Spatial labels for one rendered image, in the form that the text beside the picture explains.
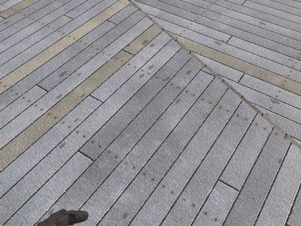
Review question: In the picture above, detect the left robot hand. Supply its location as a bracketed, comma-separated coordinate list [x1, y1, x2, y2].
[35, 209, 88, 226]

